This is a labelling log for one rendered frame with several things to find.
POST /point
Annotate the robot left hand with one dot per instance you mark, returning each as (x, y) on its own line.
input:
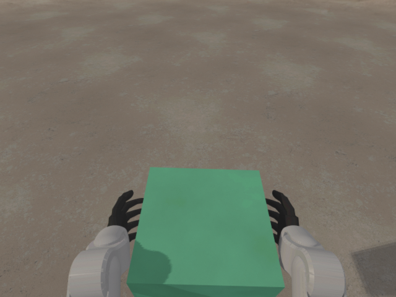
(120, 216)

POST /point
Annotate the robot right hand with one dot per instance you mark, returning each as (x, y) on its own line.
(286, 215)

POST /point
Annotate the carton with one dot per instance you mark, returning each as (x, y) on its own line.
(204, 233)

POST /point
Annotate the robot left forearm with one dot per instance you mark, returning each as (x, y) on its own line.
(97, 271)

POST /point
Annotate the robot right forearm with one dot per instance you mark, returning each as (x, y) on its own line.
(314, 272)

